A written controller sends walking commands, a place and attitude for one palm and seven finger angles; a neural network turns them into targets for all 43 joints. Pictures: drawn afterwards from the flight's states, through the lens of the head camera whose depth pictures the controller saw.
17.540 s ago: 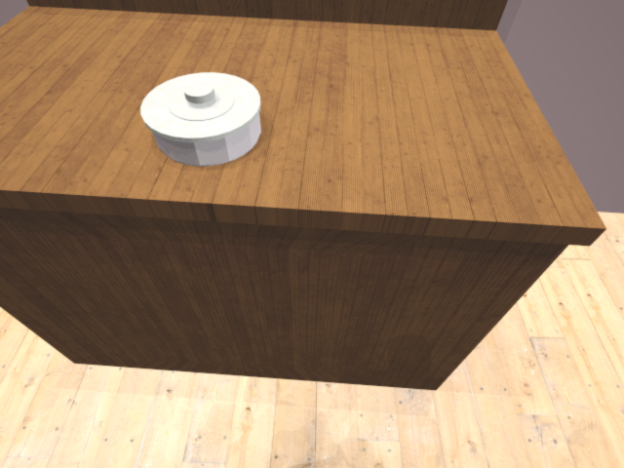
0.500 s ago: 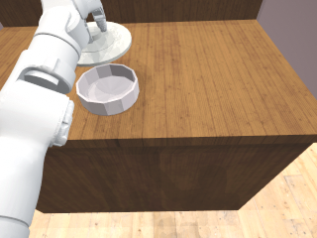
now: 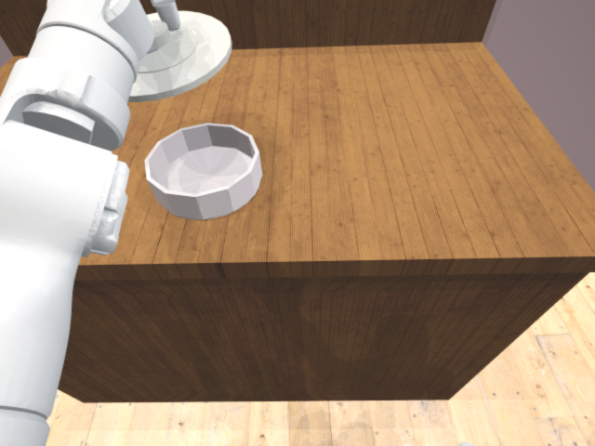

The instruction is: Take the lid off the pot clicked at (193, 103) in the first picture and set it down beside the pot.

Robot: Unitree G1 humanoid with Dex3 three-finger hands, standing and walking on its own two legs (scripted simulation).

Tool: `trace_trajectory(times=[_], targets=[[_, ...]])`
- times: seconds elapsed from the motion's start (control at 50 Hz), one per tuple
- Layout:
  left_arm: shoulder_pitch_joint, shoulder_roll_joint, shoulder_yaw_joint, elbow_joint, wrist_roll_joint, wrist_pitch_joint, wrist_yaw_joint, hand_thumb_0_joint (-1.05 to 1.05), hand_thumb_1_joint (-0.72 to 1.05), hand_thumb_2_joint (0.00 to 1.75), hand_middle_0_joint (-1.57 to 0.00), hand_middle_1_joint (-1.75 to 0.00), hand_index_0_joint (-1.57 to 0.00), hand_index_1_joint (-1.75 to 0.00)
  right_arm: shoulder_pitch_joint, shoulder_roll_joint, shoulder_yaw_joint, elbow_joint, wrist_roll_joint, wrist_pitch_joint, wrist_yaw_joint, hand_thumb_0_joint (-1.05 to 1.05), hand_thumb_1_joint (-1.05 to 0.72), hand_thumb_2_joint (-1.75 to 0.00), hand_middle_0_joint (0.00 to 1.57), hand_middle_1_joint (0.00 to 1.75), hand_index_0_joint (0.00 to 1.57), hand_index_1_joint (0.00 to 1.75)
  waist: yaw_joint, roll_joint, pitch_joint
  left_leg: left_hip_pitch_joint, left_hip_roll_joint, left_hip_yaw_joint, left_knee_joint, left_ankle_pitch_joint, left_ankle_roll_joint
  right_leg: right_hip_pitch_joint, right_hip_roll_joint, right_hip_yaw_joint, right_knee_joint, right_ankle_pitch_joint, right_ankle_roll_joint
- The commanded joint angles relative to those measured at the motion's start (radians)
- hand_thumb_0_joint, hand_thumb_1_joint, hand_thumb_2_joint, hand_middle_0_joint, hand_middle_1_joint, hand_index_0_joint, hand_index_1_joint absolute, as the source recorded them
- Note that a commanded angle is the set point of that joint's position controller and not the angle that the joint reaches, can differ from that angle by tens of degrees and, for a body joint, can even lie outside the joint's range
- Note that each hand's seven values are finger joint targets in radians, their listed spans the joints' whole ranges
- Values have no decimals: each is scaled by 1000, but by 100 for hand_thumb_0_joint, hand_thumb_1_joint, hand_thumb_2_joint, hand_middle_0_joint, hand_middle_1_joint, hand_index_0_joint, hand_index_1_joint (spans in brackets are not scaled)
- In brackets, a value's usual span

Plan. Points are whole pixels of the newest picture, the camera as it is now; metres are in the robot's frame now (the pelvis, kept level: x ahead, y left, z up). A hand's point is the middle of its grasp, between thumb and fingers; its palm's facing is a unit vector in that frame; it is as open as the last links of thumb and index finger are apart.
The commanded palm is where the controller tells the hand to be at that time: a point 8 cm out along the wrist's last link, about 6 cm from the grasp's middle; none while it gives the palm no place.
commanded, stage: lift the lid straight up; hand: left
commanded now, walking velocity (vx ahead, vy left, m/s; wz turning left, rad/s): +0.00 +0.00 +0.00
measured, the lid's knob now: (150, 34) +0.53 +0.14 +0.30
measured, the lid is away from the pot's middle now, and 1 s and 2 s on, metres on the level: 0.03 0.11 0.23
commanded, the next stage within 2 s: move the lid sideways beside the pot in 0.08 s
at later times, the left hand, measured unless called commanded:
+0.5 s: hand (126, 39) +0.49 +0.16 +0.31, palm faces -0.19 -0.10 -0.98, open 7.6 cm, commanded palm +0.48 +0.17 +0.37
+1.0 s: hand (65, 48) +0.48 +0.22 +0.31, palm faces -0.19 -0.12 -0.97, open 7.6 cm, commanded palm +0.48 +0.23 +0.37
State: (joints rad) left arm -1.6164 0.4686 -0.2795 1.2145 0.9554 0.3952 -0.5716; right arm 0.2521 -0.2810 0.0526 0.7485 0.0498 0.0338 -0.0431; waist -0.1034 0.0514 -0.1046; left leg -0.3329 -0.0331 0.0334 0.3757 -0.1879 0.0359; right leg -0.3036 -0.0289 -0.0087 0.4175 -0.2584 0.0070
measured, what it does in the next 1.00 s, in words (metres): stands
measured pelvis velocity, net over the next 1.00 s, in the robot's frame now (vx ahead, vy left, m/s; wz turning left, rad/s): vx -0.01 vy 0.00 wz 0.00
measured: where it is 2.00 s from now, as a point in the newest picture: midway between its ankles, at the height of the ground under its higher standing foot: outside the picture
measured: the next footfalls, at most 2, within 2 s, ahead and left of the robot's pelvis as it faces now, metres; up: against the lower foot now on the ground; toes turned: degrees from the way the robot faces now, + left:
none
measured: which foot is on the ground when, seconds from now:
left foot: down 0.00-1.00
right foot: down 0.00-1.00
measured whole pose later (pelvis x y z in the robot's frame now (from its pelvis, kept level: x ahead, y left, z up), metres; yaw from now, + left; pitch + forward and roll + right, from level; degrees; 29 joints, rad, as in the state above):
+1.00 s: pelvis -0.01 +0.00 +0.00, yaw +0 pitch +8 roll +0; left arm -1.53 0.66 -0.24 1.14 1.00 0.27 -0.59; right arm 0.24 -0.29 0.05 0.72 0.07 0.10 -0.05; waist -0.11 0.04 -0.09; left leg -0.36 -0.03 0.03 0.40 -0.19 0.04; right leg -0.32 -0.02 -0.02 0.41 -0.25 0.01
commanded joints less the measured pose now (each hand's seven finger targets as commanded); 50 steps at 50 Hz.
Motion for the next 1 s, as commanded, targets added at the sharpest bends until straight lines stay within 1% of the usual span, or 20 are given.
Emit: trace_trajectory(times=[0.0, 0.06, 0.16, 0.2, 0.24, 0.3, 0.34, 0.48, 0.54, 0.6, 0.64, 0.72, 0.74, 0.82, 0.84, 0.86, 0.92, 0.94, 0.96, 0.98], targets=[[-657, 197, 3, -215, 43, 13, 67, 0, 74, 95, -101, -118, -68, -105, -17, -142, -42, -96, 0, -22, -13, 0, -90, -90, 20, 30, 20, 30, -21, -109, -355, 269, -32, -34, 22, 334, 39, 38, 57, -5, -35, 361, -32], [-718, 188, -3, -356, 40, -21, 75, 0, 74, 95, -101, -118, -68, -105, -22, -129, -46, -115, -5, -41, -6, 0, -90, -90, 20, 30, 20, 30, -7, -14, -522, 393, -20, -56, 59, 496, 31, 48, 55, 3, -12, 398, -32], [-718, 208, 12, -345, 42, -32, 72, 0, 74, 95, -101, -118, -68, -105, -14, -128, -49, -104, -3, -51, -8, 0, -90, -90, 20, 30, 20, 30, -10, -37, -507, 390, -25, -56, 61, 482, 30, 41, 60, 1, -13, 386, -32], [-633, 277, 51, -308, 65, -63, 72, 0, 74, 95, -101, -118, -68, -105, -15, -137, -51, -108, -7, -33, -15, 0, -90, -90, 20, 30, 20, 30, -7, -101, -447, 321, -27, -43, 56, 419, 35, 52, 60, 0, -18, 378, -34], [-598, 262, 38, -287, 47, -66, 70, 0, 74, 95, -101, -118, -68, -105, -18, -145, -52, -107, -3, -19, -19, 0, -90, -90, 20, 30, 20, 30, -9, -89, -394, 294, -26, -38, 48, 406, 30, 46, 54, -5, -21, 383, -42], [-603, 332, 76, -266, 74, -63, 70, 0, 74, 95, -101, -118, -68, -105, -25, -142, -46, -115, -6, -2, -18, 0, -90, -90, 20, 30, 20, 30, 4, -104, -400, 258, -30, -34, 42, 392, 33, 77, 56, 0, -11, 389, -39], [-589, 293, 47, -286, 57, -69, 71, 0, 74, 95, -101, -118, -68, -105, -27, -148, -50, -123, -3, 7, -17, 0, -90, -90, 20, 30, 20, 30, 4, -43, -396, 281, -23, -35, 46, 434, 24, 57, 51, -4, -13, 393, -46], [-629, 351, 76, -357, 85, -89, 69, 0, 74, 95, -101, -118, -68, -105, -28, -140, -56, -144, -4, 16, -16, 0, -90, -90, 20, 30, 20, 30, 9, -55, -489, 321, -17, -33, 68, 468, 34, 80, 54, 6, -4, 399, -35], [-589, 256, 5, -332, 48, -94, 61, 0, 74, 95, -101, -118, -68, -105, -18, -145, -59, -134, 10, 14, -16, 0, -90, -90, 20, 30, 20, 30, -14, -21, -428, 352, -13, -43, 69, 477, 29, 14, 58, -9, -24, 367, -40], [-603, 399, 98, -332, 75, -100, 59, 0, 74, 95, -101, -118, -68, -105, -13, -148, -58, -127, 3, 14, -22, 0, -90, -90, 20, 30, 20, 30, -1, -66, -458, 316, -24, -38, 65, 415, 39, 64, 60, 2, -18, 369, -36], [-599, 308, 24, -345, 45, -106, 54, 0, 74, 95, -101, -118, -68, -105, -14, -150, -57, -127, 12, 11, -19, 0, -90, -90, 20, 30, 20, 30, -13, 1, -416, 332, -22, -42, 64, 443, 30, 28, 57, -9, -25, 369, -44], [-609, 364, 57, -353, 74, -115, 57, 0, 74, 95, -101, -118, -68, -105, -13, -146, -54, -123, 10, 14, -16, 0, -90, -90, 20, 30, 20, 30, -6, 11, -429, 331, -22, -48, 61, 425, 28, 28, 63, -9, -27, 339, -42], [-582, 321, 25, -356, 53, -118, 55, 0, 74, 95, -101, -118, -68, -105, -18, -153, -56, -126, 13, 13, -15, 0, -90, -90, 20, 30, 20, 30, -10, 45, -407, 350, -18, -51, 71, 479, 22, 5, 62, -14, -30, 356, -49], [-559, 397, 82, -318, 82, -116, 50, 0, 74, 95, -101, -118, -68, -105, -12, -150, -56, -123, 9, 26, -16, 0, -90, -90, 20, 30, 20, 30, -4, -29, -414, 317, -19, -45, 66, 436, 30, 32, 64, -12, -26, 345, -41], [-526, 382, 63, -317, 63, -117, 47, 0, 74, 95, -101, -118, -68, -105, -14, -159, -57, -127, 12, 28, -16, 0, -90, -90, 20, 30, 20, 30, -4, 5, -401, 314, -20, -43, 71, 461, 26, 34, 59, -15, -26, 365, -46], [-551, 432, 102, -309, 81, -117, 50, 0, 74, 95, -101, -118, -68, -105, -11, -153, -55, -123, 10, 33, -16, 0, -90, -90, 20, 30, 20, 30, -1, -41, -422, 296, -22, -41, 65, 413, 29, 53, 61, -8, -26, 345, -38], [-568, 436, 84, -302, 83, -122, 50, 0, 74, 95, -101, -118, -68, -105, -18, -153, -54, -127, 14, 39, -22, 0, -90, -90, 20, 30, 20, 30, -8, -46, -398, 275, -24, -35, 56, 357, 35, 49, 60, -11, -33, 330, -39], [-553, 428, 73, -326, 68, -127, 50, 0, 74, 95, -101, -118, -68, -105, -20, -161, -54, -129, 16, 38, -23, 0, -90, -90, 20, 30, 20, 30, -7, -3, -406, 299, -20, -36, 65, 423, 30, 48, 55, -12, -30, 363, -45], [-575, 492, 125, -332, 91, -131, 55, 0, 74, 95, -101, -118, -68, -105, -13, -155, -55, -129, 10, 39, -22, 0, -90, -90, 20, 30, 20, 30, 1, -39, -458, 300, -21, -39, 70, 417, 34, 75, 58, -3, -22, 358, -36], [-575, 480, 104, -312, 96, -135, 52, 0, 74, 95, -101, -118, -68, -105, -21, -153, -54, -131, 13, 41, -25, 0, -90, -90, 20, 30, 20, 30, -5, -25, -441, 289, -22, -33, 74, 411, 38, 64, 56, -3, -22, 365, -38]])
